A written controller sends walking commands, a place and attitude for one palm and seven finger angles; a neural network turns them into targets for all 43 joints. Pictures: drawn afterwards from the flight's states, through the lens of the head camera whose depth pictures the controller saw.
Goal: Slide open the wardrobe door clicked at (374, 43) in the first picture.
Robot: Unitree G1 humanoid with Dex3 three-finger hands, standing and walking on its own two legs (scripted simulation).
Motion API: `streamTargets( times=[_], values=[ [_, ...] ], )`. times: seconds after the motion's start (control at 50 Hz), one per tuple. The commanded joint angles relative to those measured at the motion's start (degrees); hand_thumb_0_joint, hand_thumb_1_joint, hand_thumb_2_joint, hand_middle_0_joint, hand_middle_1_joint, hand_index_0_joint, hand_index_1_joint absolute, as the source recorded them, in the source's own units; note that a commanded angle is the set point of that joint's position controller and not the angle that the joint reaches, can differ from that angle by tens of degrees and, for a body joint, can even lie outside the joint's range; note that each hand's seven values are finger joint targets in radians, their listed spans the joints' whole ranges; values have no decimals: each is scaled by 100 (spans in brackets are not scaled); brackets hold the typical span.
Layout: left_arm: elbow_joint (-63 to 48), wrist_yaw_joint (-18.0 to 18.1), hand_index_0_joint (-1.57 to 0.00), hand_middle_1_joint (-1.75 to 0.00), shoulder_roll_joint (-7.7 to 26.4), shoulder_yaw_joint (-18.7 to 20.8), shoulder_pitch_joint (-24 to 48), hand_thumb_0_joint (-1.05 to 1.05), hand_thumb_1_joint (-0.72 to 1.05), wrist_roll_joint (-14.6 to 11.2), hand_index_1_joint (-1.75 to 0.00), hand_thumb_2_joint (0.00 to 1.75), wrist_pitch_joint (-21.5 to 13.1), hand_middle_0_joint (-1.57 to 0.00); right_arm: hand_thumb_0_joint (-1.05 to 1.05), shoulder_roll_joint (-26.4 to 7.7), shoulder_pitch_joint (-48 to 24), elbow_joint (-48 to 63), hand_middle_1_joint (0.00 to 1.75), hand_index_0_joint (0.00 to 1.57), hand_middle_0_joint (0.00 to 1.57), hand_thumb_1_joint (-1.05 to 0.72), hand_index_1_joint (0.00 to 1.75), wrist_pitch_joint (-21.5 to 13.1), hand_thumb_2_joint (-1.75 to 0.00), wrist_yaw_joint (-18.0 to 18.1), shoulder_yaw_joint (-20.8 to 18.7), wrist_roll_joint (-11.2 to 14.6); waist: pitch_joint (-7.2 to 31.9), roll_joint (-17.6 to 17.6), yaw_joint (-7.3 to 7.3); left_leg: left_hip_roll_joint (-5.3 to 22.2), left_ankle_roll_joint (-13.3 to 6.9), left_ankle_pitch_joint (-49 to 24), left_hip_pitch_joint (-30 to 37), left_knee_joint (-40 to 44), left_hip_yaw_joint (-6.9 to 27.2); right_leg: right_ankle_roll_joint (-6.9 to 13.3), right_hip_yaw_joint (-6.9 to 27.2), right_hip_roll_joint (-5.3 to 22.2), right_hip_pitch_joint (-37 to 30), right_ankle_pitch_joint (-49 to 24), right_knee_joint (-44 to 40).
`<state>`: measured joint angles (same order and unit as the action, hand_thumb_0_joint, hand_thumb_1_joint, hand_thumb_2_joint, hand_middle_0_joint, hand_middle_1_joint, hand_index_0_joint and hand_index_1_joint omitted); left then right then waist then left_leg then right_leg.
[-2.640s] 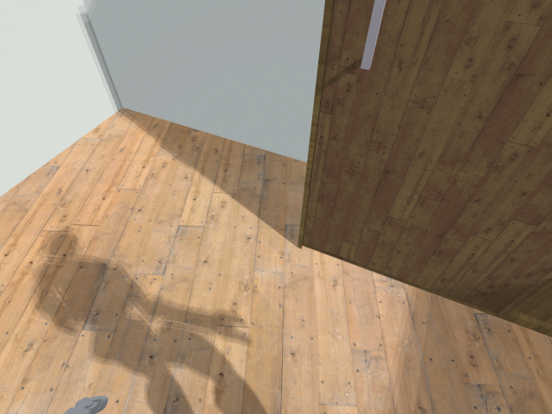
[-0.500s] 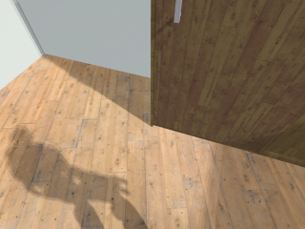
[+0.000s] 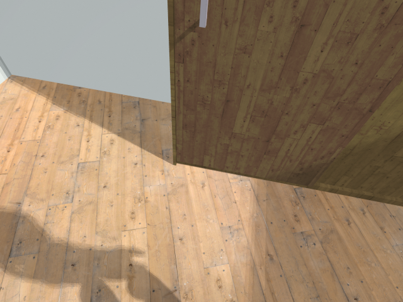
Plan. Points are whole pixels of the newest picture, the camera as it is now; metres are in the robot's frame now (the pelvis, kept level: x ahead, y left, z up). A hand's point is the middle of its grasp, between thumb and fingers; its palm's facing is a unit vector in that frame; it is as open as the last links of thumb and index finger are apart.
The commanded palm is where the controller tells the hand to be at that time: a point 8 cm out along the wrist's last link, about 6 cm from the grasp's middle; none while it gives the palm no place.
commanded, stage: take the last steps up to it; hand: left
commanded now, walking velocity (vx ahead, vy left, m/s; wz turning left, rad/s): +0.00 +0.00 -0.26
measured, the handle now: out of the picture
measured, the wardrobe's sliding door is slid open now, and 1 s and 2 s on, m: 0.00 0.00 0.00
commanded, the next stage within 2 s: come to a stop and stand still in 1.18 s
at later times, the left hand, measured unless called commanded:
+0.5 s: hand out of the picture +0.12 +0.14 -0.16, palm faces -0.07 -0.98 -0.19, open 7.3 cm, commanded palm none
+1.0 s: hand (129, 253) +0.24 +0.19 -0.17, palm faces -0.07 -0.98 -0.16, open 7.4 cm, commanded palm none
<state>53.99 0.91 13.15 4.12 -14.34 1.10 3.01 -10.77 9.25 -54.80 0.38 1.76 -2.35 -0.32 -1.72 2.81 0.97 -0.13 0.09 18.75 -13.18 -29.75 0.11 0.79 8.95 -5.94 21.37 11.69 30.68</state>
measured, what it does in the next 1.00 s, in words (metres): walks ahead: right foot, then left foot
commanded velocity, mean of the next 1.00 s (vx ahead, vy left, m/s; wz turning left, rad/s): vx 0.28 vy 0.01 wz -0.03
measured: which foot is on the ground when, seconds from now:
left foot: down 0.00-0.40, up 0.42-0.76, down 0.78-1.00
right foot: up 0.00-0.38, down 0.40-0.78, up 0.80-1.00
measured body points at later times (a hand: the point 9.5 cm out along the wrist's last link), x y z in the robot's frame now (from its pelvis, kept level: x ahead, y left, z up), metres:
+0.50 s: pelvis +0.04 -0.03 +0.00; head +0.04 -0.03 +0.45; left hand +0.12 +0.19 -0.14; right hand -0.08 -0.25 -0.15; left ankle +0.00 +0.10 -0.68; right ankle -0.01 -0.13 -0.73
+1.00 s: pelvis +0.22 +0.01 +0.01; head +0.23 +0.03 +0.46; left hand +0.25 +0.24 -0.16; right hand +0.23 -0.23 -0.14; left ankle +0.25 +0.10 -0.73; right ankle +0.18 -0.11 -0.65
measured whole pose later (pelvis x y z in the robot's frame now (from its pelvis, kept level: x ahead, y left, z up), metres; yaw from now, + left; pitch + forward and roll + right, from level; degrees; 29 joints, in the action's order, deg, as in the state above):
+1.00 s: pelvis +0.22 +0.01 +0.01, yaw -8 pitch +0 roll +0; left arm 61.9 -0.4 10.0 4.1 -17.1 1.8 -0.6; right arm -8.5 13.8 -59.7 -3.9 1.1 -2.9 -1.4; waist -1.2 2.3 0.6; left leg 1.7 -2.9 12.7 -13.3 -26.0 -10.9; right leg -0.1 -4.6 5.5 28.1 17.9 63.5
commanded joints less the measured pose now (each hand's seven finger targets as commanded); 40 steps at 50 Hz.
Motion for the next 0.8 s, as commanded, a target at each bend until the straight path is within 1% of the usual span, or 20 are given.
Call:
streamTargets(
  times=[0.0,0.04,0.08,0.14,0.18,0.26,0.32,0.34,0.36,0.38,0.4,0.42,0.46,0.52,0.68,0.7,0.72,0.74,0.76,0.78],
  values=[
    [-504,-23,-20,-30,609,194,301,0,90,76,-30,90,-35,-20,0,-1109,257,379,30,20,20,-90,30,-79,-90,110,-205,-110,-286,-1553,-158,2166,-928,-520,-299,1834,1980,-272,-179,279,1014,1540,2589],
    [-313,-101,-20,-30,537,212,-67,0,90,88,-30,90,-42,-20,0,-867,-18,462,30,20,20,-90,30,-124,-90,120,-107,-112,-157,-959,114,1641,-850,-1318,-269,1526,1080,-307,-401,374,987,1129,3419],
    [-230,-122,-20,-30,342,135,-156,0,90,45,-30,90,-56,-20,0,-825,220,361,30,20,20,-90,30,-174,-90,108,-78,-128,0,-1092,59,1370,-803,-1696,142,1385,631,-359,-561,477,929,975,3307],
    [-294,-192,-20,-30,270,43,207,0,90,75,-30,90,-118,-20,0,-873,927,95,30,20,20,-90,30,-218,-90,85,-127,-139,-10,-1062,-266,1545,-975,-885,947,1554,888,-339,-849,607,1312,1100,2689],
    [-388,-232,-20,-30,219,-1,588,0,90,84,-30,90,-157,-20,0,-894,1288,-69,30,20,20,-90,30,-245,-90,65,-160,-156,-271,-1021,-439,1718,-1035,-482,936,1737,1021,-302,-951,769,1256,1198,2204],
    [-324,-271,-20,-30,59,-89,761,0,90,55,-30,90,-256,-20,0,-951,1493,-324,30,20,20,-90,30,-240,-90,19,-176,-183,-304,-1207,-486,1724,-935,-370,755,1693,822,-188,-1306,808,450,1419,911],
    [21,-248,-20,-30,-10,-75,112,0,90,35,-30,90,-349,-20,0,-897,1397,-487,30,20,20,-90,30,-217,-90,-5,-155,-153,-55,-1021,-140,1449,-641,-412,303,1095,417,-114,-1610,606,-897,595,-367],
    [168,-214,-20,-30,128,-38,-197,0,90,37,-30,90,-407,-20,0,-770,1422,-533,30,20,20,-90,30,-236,-90,-34,-135,-121,76,-708,-1,1214,-445,-343,-175,595,209,-21,-1440,716,-1750,261,-869],
    [388,-153,-20,-30,487,41,-737,0,90,54,-30,90,-489,-20,0,-505,1373,-497,30,20,20,-90,30,-280,-90,-66,-60,-65,298,-21,249,886,-189,46,-1238,-393,-348,267,-525,1573,-2982,668,-1144],
    [566,-80,-20,-30,1063,174,-1368,0,90,53,-30,90,-513,-20,0,-208,1044,-227,30,20,20,-90,30,-315,-90,-99,12,-60,237,1357,531,306,68,1415,-2584,-1785,-935,864,1294,2850,-3522,992,-1738],
    [638,-31,-20,-30,1123,175,-1631,0,90,-17,-30,90,-515,-20,0,-553,576,-71,30,20,20,-90,30,-274,-90,-112,-65,-123,133,1009,687,500,27,1603,-2829,-2540,-378,1150,1720,3140,-2952,1624,-2014],
    [666,-11,-20,-30,968,158,-1397,0,90,-3,-30,90,-531,-20,0,-491,332,-76,30,20,20,-90,30,-243,-90,-148,-100,-124,-283,1086,600,626,2,1174,-2953,-2992,-214,1162,1677,2971,-2443,2056,-2219],
    [576,22,-20,-30,461,26,-862,0,90,28,-30,90,-553,-20,0,-378,531,-256,30,20,20,-90,30,-204,-90,-212,-137,-152,-719,413,201,842,59,405,-2813,-3121,-198,932,685,2628,-1791,1496,-2184],
    [575,30,-20,-30,249,-44,-751,0,90,41,-30,90,-677,-20,0,-103,852,-369,30,20,20,-90,30,-127,-90,-266,-131,-143,-640,313,-66,818,193,-205,-2248,-2708,-447,735,-279,2256,-1300,204,-2146],
    [836,43,-20,-30,533,9,-800,0,90,84,-30,90,-718,-20,0,-110,380,-59,30,20,20,-90,30,-241,-90,-393,-144,-64,-656,453,-145,685,32,-533,-1218,-1047,-673,588,-707,2215,-1121,-313,-1758],
    [866,39,-20,-30,550,25,-794,0,90,71,-30,90,-702,-20,0,-165,534,-119,30,20,20,-90,30,-268,-90,-370,-152,-72,-588,385,-234,584,13,-590,-768,-779,-764,533,-785,2142,-1027,-457,-1477],
    [874,32,-20,-30,545,39,-750,0,90,58,-30,90,-677,-20,0,-277,1036,-279,30,20,20,-90,30,-306,-90,-323,-179,-98,-376,131,-480,415,-11,-756,4,-413,-863,426,-1014,1937,-874,-756,-788],
    [878,12,-20,-30,369,18,-837,0,90,44,-30,90,-656,-20,0,-571,1802,-521,30,20,20,-90,30,-344,-90,-258,-253,-133,65,-536,-747,438,-63,-682,1023,-90,-709,288,-1271,1593,-642,-963,464],
    [810,-28,-20,-30,19,-19,-1199,0,90,-27,-30,90,-603,-20,0,-1208,2405,-660,30,20,20,-90,30,-394,-90,-168,-384,-227,646,-2069,-820,1822,-489,-351,2005,572,1145,0,-1748,863,410,707,2286],
    [602,-49,-20,-30,-65,-53,-1084,0,90,-32,-30,90,-612,-20,0,-1489,2669,-700,30,20,20,-90,30,-339,-90,-129,-399,-164,842,-2561,-824,2583,-884,154,1994,1544,2549,1,-1449,459,1015,2318,3702]
  ],
)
